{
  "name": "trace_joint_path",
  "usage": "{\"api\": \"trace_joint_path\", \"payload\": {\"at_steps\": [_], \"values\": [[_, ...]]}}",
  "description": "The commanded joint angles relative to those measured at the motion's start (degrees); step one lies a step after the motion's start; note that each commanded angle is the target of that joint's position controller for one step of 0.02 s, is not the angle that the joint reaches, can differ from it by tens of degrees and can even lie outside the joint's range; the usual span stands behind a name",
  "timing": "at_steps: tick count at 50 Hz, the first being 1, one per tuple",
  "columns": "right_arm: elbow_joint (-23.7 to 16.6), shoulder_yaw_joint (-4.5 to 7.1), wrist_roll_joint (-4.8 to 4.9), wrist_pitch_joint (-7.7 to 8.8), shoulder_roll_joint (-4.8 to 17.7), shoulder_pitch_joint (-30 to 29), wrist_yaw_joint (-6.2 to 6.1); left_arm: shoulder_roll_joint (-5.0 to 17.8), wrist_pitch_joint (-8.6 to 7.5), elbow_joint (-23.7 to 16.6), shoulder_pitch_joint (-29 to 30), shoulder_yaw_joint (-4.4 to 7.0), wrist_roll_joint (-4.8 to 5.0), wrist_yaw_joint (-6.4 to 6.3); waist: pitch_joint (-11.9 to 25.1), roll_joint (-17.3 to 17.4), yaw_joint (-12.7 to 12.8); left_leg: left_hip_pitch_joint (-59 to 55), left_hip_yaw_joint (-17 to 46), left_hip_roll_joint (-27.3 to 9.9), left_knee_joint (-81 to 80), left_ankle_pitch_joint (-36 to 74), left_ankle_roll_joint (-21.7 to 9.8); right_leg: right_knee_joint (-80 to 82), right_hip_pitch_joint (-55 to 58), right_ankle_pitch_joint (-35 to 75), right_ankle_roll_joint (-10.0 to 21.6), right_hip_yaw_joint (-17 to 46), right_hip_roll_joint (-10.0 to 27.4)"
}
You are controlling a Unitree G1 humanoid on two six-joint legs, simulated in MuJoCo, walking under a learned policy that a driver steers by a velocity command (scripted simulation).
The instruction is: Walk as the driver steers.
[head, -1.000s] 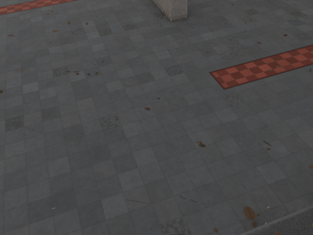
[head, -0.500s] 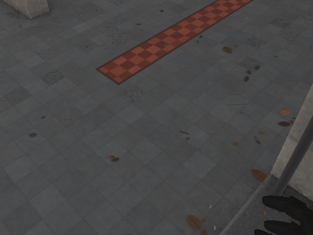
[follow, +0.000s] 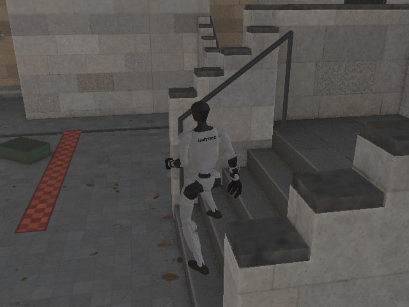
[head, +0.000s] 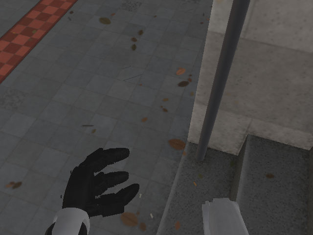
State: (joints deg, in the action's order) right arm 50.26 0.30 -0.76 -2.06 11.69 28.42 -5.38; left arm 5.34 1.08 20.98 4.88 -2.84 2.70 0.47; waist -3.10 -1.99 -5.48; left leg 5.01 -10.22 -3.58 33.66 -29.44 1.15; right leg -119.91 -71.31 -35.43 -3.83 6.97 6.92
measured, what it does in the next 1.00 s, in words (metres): walks ahead, turning left: right foot 0.18 m higher, then left foot 0.18 m lower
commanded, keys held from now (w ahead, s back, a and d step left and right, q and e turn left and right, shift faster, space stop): shift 0.10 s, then q+shift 0.90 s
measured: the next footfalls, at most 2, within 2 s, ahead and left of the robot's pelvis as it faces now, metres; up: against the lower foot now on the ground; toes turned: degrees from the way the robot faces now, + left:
right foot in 0.12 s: +0.18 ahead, -0.23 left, +0.18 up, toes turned -8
left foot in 0.58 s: +0.18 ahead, +0.00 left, +0.00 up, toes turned +15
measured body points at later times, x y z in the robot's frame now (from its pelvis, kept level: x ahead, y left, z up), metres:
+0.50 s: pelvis +0.13 -0.07 +0.08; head +0.18 -0.06 +0.53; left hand +0.23 +0.20 -0.02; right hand +0.38 -0.34 +0.02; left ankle +0.18 +0.01 -0.60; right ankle +0.14 -0.22 -0.53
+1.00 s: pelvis +0.20 -0.05 +0.00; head +0.20 +0.01 +0.45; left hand +0.29 +0.26 -0.06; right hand +0.48 -0.18 -0.07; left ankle +0.14 -0.01 -0.72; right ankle +0.41 -0.11 -0.55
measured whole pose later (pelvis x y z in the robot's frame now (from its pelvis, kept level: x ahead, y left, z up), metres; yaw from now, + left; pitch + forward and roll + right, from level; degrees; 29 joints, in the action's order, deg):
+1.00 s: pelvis +0.20 -0.05 +0.00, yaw +40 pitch +1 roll -4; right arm 33.0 0.9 2.1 -6.5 14.2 13.4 -5.7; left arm 8.0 0.7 28.3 2.6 1.2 -1.5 -2.2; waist -3.9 -3.9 -1.2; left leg 16.5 21.6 13.9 43.6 -22.9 -5.7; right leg -85.6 -56.7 -5.8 -4.7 6.5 -4.1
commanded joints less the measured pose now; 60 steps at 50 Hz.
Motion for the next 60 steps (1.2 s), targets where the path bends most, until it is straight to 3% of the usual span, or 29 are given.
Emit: {"api": "trace_joint_path", "payload": {"at_steps": [1,4,5,6,7,8,9,10,12,13,16,20,26,28,29,30,31,32,33,34,35,36,38,39,40,43,49,54,60], "values": [[-1.02,2.63,0.04,0.02,10.24,2.88,0.26,-0.46,-2.46,-8.2,9.85,-1.0,0.09,0.43,3.52,9.72,1.39,-14.84,16.76,-16.85,-5.03,60.22,-11.71,7.2,-13.37,0.02,1.59,1.23,2.86],[-2.7,3.49,1.42,-0.19,12.58,-3.68,2.51,0.61,-2.93,-7.05,4.24,-1.53,-0.77,1.21,3.87,9.31,6.64,-2.39,11.21,-14.18,-5.79,62.89,-9.33,17.12,6.86,2.46,4.1,-2.05,2.69],[-4.2,4.01,1.5,-0.19,15.15,-9.53,3.67,3.84,-3.51,-5.02,-2.93,-0.44,-1.29,1.89,8.0,9.22,11.29,6.77,6.3,-12.19,-1.86,75.56,-7.71,26.08,26.6,5.71,6.44,-4.42,0.41],[-0.82,5.14,1.39,0.38,16.96,0.66,5.36,8.39,-3.48,-0.7,-8.36,1.65,-2.75,1.84,14.88,0.45,10.64,10.07,4.23,-6.46,2.94,91.12,-8.66,30.26,44.25,19.13,8.98,-13.61,-7.47],[-2.13,4.45,0.54,1.52,14.41,0.24,5.6,14.52,-3.56,0.44,-14.26,4.0,-1.6,2.15,13.91,-11.29,12.36,22.76,11.59,-2.03,19.2,59.91,-4.06,46.14,56.54,39.26,15.72,-0.57,0.62],[-4.51,3.84,2.9,2.12,13.69,-6.87,5.42,19.7,-3.1,4.14,-24.17,4.96,-4.49,1.54,20.69,-27.46,16.79,19.85,19.39,10.24,43.81,0.57,0.83,74.64,51.59,55.24,25.63,21.21,10.07],[-8.18,3.98,5.38,2.06,10.59,-7.71,4.88,19.47,-3.11,5.11,-20.18,4.9,-4.43,2.26,20.86,-24.11,11.55,23.24,26.42,13.99,55.62,-4.77,1.77,80.1,48.1,52.87,26.62,27.27,12.42],[-10.41,3.66,4.77,1.14,7.4,-8.09,4.01,18.03,-3.22,5.65,-14.48,5.12,-2.36,2.79,16.45,-22.19,6.57,28.85,24.63,12.21,58.33,-2.08,1.71,78.78,44.75,43.43,23.63,26.8,13.97],[-11.04,4.09,2.4,-1.87,6.32,-7.52,2.11,10.85,-3.23,6.05,-6.45,4.16,-1.94,2.42,8.01,-14.16,2.17,32.43,20.88,8.11,58.03,7.06,1.81,71.34,34.79,26.86,16.55,20.99,14.35],[-12.0,4.43,1.26,-2.7,7.54,-8.27,1.77,8.83,-2.98,5.72,-4.0,3.81,-2.34,1.3,5.9,-9.5,1.26,32.79,19.26,7.02,58.8,10.84,1.28,70.1,31.02,19.82,15.06,20.31,14.45],[-16.9,4.96,1.4,-4.42,9.97,-15.65,1.48,6.88,-2.3,8.4,-7.16,3.1,-3.86,-3.8,4.07,-5.36,2.48,35.07,16.47,4.48,47.75,17.72,0.2,65.96,30.55,13.16,11.15,10.95,15.45],[-19.44,4.85,3.32,-3.93,9.46,-21.31,3.99,12.04,-0.52,10.66,-11.13,4.65,-4.46,-7.91,6.2,-6.38,4.23,25.67,9.9,4.96,24.77,27.71,1.12,62.77,30.78,13.83,7.79,-4.2,14.52],[-16.47,8.02,3.7,-4.4,14.11,-16.73,6.66,14.78,-0.17,10.87,-9.04,6.68,-1.91,-6.1,8.27,-4.56,1.19,8.23,2.9,3.96,10.58,31.16,-3.14,51.6,30.9,15.78,5.34,-11.31,16.86],[-12.98,9.58,2.0,-3.27,15.53,-3.72,7.91,15.0,0.5,14.61,-8.44,7.36,0.02,-6.02,9.9,6.15,-8.35,-5.7,1.61,4.52,-10.18,40.64,-7.78,20.59,31.22,17.14,2.46,-20.35,8.75],[-10.68,8.43,1.9,-1.6,13.88,0.24,9.2,10.07,0.62,15.73,-9.98,6.76,-1.27,-7.41,2.39,12.6,-7.3,-7.51,17.06,-1.96,-20.45,44.57,-13.84,-1.28,20.92,-9.0,1.69,-18.21,1.96],[-10.9,6.92,-0.55,1.16,19.27,-4.53,10.23,6.17,-0.78,10.33,-9.29,5.83,-3.94,-7.07,-0.7,25.68,2.37,-9.95,23.44,-4.4,1.92,100.03,-8.86,-20.31,2.0,-15.55,1.18,-14.32,-1.95],[-12.7,8.39,-0.56,1.35,23.45,-4.14,10.19,6.27,-2.74,6.69,-4.9,5.72,-4.04,-6.69,9.67,22.18,1.02,-19.2,33.44,-8.41,1.72,111.8,-10.07,-26.52,-7.02,-11.72,0.02,-8.28,-2.81],[-14.49,8.64,-1.2,1.1,23.96,-7.09,9.77,6.54,-3.9,4.35,-1.61,5.12,-3.26,-6.96,15.61,8.65,1.14,-18.78,45.25,-13.71,-3.09,92.28,-14.55,-24.51,-9.08,-4.82,-0.16,-3.3,-3.2],[-14.3,7.71,-0.92,0.29,22.68,-9.99,8.34,8.01,-4.91,3.37,-0.85,5.39,-2.12,-7.25,15.35,-0.2,4.34,-14.98,51.72,-16.57,-4.55,70.28,-16.66,-19.1,-10.15,2.6,0.0,1.28,-3.36],[-14.83,5.85,0.27,-0.29,18.5,-14.4,7.25,8.85,-3.72,4.53,-1.95,5.6,-2.13,-6.96,12.42,-2.78,7.79,-9.96,52.15,-15.71,-4.64,60.86,-17.52,-15.41,-7.99,5.23,-0.48,2.46,-3.84],[-16.48,4.46,0.95,-0.39,16.1,-18.43,6.19,10.82,-2.17,6.48,-5.41,6.39,-2.82,-6.62,9.59,-2.61,10.1,-5.37,47.85,-11.97,-1.25,61.17,-14.83,-8.78,-4.88,9.01,-0.03,3.12,-3.82],[-18.0,4.7,1.78,-0.71,17.69,-20.67,4.8,10.63,-1.11,7.66,-8.19,6.64,-4.18,-6.38,10.38,-0.48,10.98,-4.61,44.45,-8.95,0.68,60.26,-13.29,-5.98,-3.86,10.52,-0.69,1.78,-4.72],[-17.86,4.56,2.23,-1.38,16.8,-17.45,3.37,8.52,-0.55,6.81,-5.03,6.18,-4.17,-6.32,10.66,-0.73,8.98,-4.22,42.95,-5.44,1.9,60.53,-11.62,-7.44,-5.2,11.34,-0.71,-0.72,-5.45],[-18.35,3.33,2.96,-1.63,15.05,-16.05,2.01,8.56,-0.16,5.19,-2.96,5.78,-3.32,-6.19,9.02,-1.72,8.76,-2.36,39.32,-1.15,2.32,50.88,-9.43,4.69,-3.98,20.49,-1.74,-0.97,-6.67],[-18.42,3.07,3.2,-1.92,13.26,-15.51,0.81,6.99,0.15,4.39,-0.03,5.59,-3.15,-6.22,7.79,1.36,7.07,0.17,38.7,0.2,2.9,52.26,-8.64,7.69,-2.7,23.87,-2.58,-2.74,-7.59],[-18.68,1.93,2.41,-2.78,11.03,-11.95,-0.76,3.26,0.54,0.71,3.23,4.39,-4.12,-5.34,7.09,3.91,5.02,2.86,42.36,1.65,1.4,46.29,-8.43,18.98,0.8,30.55,-3.11,-2.34,-10.03],[-20.8,3.34,2.55,-4.09,11.18,-13.69,-0.71,5.97,-2.34,1.23,5.17,5.26,-4.03,-1.93,8.61,10.18,3.53,-7.55,49.13,1.49,4.79,47.6,-8.87,34.51,4.37,31.27,-0.12,1.77,-9.97],[-24.11,3.07,2.93,-3.82,10.66,-17.34,0.17,8.35,-3.93,3.4,4.48,5.76,-3.73,-0.88,6.46,7.11,3.94,-5.31,52.44,2.26,7.25,53.24,-9.56,36.43,9.59,28.28,1.2,0.63,-9.53],[-26.05,2.7,2.27,-2.96,9.63,-25.27,2.64,11.85,-5.12,6.28,-1.06,6.69,-2.9,0.91,6.75,9.96,6.44,7.08,49.89,3.56,5.72,62.03,-11.95,51.27,36.57,25.24,1.97,-3.59,-8.64]]}}
Keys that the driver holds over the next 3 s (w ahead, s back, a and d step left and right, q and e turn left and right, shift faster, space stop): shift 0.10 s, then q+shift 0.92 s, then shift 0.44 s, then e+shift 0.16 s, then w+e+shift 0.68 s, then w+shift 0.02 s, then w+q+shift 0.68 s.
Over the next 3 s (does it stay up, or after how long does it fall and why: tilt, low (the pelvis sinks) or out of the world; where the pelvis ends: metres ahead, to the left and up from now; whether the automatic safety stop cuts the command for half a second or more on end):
stays up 1.23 0.27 -0.16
